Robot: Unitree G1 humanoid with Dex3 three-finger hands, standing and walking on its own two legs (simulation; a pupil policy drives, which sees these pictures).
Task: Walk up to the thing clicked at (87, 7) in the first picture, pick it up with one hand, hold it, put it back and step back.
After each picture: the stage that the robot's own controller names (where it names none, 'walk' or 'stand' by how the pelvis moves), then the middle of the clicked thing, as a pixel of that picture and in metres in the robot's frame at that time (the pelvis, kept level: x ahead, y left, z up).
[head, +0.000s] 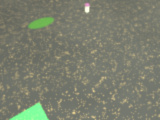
stand; (87, 7) +2.18 -0.03 -0.72
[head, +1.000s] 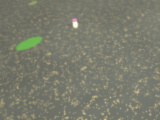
walk; (75, 23) +2.03 +0.25 -0.69
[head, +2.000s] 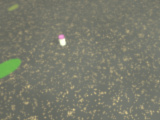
walk; (62, 40) +1.44 +0.37 -0.72
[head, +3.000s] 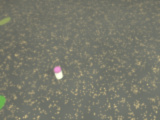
walk; (58, 72) +0.94 +0.32 -0.72
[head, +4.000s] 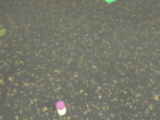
walk; (61, 108) +0.58 +0.21 -0.69
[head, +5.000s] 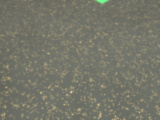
stand; out of the picture +0.36 +0.20 -0.69
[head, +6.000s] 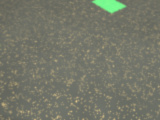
stand; out of the picture +0.33 +0.18 -0.72
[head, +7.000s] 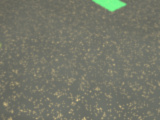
stand; out of the picture +0.33 +0.18 -0.73
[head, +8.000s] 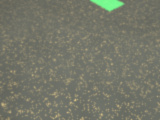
stand; out of the picture +0.33 +0.19 -0.73
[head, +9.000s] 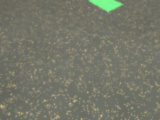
stand; out of the picture +0.32 +0.20 -0.73
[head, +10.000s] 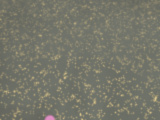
go down; out of the picture +0.34 +0.21 -0.67
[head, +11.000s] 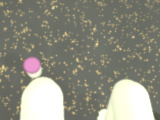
go down; (33, 68) +0.40 +0.23 -0.30
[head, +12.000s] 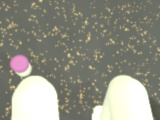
close in; (21, 66) +0.39 +0.24 -0.28
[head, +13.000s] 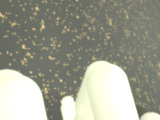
close in; out of the picture +0.39 +0.26 -0.21
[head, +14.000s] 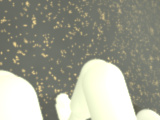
close; out of the picture +0.38 +0.28 -0.22
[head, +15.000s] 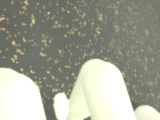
lift; out of the picture +0.36 +0.27 -0.22
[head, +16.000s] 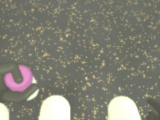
lift; (23, 84) +0.32 +0.21 -0.02
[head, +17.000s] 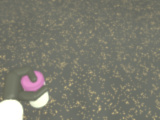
hold; (36, 89) +0.32 +0.18 +0.00
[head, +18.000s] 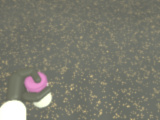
hold; (39, 90) +0.32 +0.17 +0.00
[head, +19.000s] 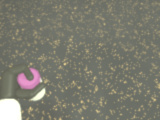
crouch; (32, 85) +0.35 +0.18 -0.05
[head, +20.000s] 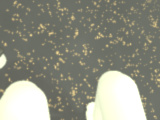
lower; out of the picture +0.43 +0.26 -0.13
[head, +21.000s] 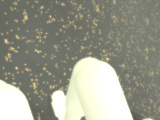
lower; out of the picture +0.41 +0.29 -0.22
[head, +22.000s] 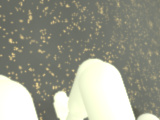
lower; out of the picture +0.40 +0.29 -0.22
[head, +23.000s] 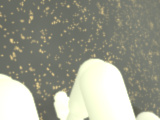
lower; out of the picture +0.40 +0.30 -0.22
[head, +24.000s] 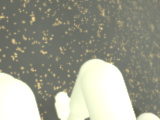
lower; out of the picture +0.39 +0.29 -0.22
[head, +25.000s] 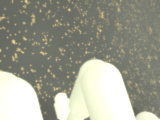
open; out of the picture +0.38 +0.27 -0.22
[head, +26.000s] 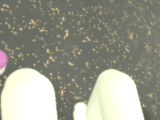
stand; out of the picture +0.38 +0.25 -0.24
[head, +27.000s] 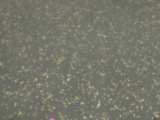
stand; out of the picture +0.34 +0.19 -0.62
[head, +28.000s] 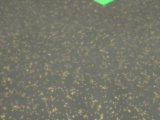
stand; out of the picture +0.35 +0.19 -0.67
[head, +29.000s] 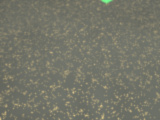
stand; out of the picture +0.34 +0.19 -0.67
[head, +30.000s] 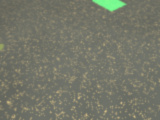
walk; out of the picture +0.36 +0.18 -0.72
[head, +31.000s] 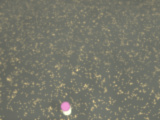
walk; (66, 108) +0.46 +0.18 -0.70
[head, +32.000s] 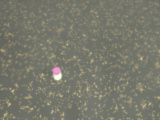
walk; (57, 73) +0.74 +0.22 -0.70
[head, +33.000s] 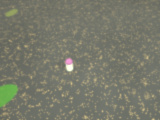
stand; (69, 64) +1.00 +0.19 -0.70
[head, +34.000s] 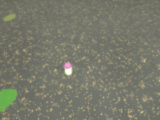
stand; (68, 68) +1.00 +0.18 -0.72
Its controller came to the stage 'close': yes
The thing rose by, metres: 0.72
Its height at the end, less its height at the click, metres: +0.00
